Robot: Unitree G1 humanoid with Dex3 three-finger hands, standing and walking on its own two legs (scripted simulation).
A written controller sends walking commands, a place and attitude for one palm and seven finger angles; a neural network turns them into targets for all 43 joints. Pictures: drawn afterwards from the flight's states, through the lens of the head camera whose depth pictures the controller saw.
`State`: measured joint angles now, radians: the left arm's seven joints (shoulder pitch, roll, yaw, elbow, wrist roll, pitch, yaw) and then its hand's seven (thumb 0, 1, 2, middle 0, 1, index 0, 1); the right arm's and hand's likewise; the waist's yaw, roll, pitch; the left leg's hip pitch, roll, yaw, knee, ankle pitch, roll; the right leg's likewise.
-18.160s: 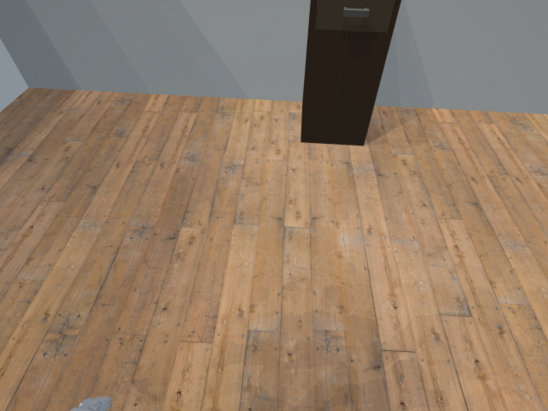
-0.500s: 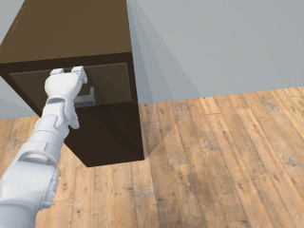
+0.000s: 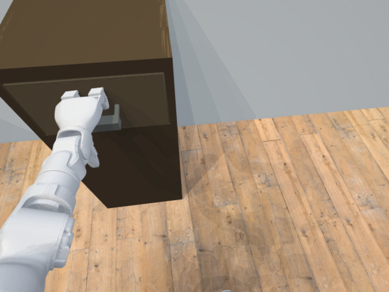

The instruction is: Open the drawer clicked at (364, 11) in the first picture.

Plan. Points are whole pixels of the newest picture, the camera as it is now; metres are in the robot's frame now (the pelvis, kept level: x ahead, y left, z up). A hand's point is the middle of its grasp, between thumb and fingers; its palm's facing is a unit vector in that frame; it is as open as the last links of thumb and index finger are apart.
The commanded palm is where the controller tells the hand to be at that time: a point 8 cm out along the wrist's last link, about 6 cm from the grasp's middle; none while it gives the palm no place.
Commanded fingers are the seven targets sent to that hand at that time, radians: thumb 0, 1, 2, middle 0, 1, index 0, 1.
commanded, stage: lower the fingers behind the handle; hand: left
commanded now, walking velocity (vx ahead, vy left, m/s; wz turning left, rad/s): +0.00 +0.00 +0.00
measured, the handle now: (97, 117) +0.52 +0.22 +0.01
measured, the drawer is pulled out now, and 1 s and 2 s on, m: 0.00 0.00 0.00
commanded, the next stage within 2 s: lift the fingers back up to retry in 0.98 s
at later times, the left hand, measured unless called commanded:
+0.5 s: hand (91, 132) +0.46 +0.22 +0.01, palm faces -0.02 -0.02 -1.00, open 13.8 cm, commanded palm +0.44 +0.23 +0.05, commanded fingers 0.00 -0.50 0.30 -0.30 -1.20 -0.30 -1.20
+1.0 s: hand (91, 131) +0.47 +0.22 +0.01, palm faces -0.04 +0.01 -1.00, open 13.8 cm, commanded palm +0.45 +0.22 +0.04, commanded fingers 0.00 -0.50 0.30 -0.30 -1.20 -0.30 -1.20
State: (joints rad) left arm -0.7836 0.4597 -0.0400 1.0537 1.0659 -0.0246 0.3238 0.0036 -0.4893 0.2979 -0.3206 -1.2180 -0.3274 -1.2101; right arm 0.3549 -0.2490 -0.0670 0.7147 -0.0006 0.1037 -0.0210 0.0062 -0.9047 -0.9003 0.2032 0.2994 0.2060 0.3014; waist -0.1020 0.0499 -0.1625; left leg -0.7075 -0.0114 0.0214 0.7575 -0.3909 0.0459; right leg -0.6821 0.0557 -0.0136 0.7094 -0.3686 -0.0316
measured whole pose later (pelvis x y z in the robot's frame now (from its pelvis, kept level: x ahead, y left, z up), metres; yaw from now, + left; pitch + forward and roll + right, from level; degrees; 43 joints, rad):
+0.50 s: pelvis -0.02 +0.01 -0.01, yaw -1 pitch +20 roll -2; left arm -0.81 0.45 -0.07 1.09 1.08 0.01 0.38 0.00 -0.49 0.30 -0.22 -1.24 -0.32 -1.20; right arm 0.36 -0.25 -0.05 0.70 0.00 0.12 -0.01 0.01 -0.90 -0.90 0.20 0.30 0.21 0.30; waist -0.11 0.04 -0.18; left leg -0.78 -0.01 0.04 0.83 -0.40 0.06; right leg -0.75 0.05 0.00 0.77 -0.37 -0.02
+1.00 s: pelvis -0.04 +0.01 -0.02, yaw -1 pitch +22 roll -2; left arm -0.91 0.49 -0.09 1.15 1.07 0.05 0.34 0.00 -0.49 0.30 -0.21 -1.29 -0.32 -1.20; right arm 0.39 -0.25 -0.03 0.69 0.01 0.10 -0.03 0.01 -0.90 -0.90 0.20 0.30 0.21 0.30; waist -0.14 0.05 -0.17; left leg -0.87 -0.01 0.03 0.89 -0.40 0.06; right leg -0.84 0.06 -0.01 0.84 -0.37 -0.02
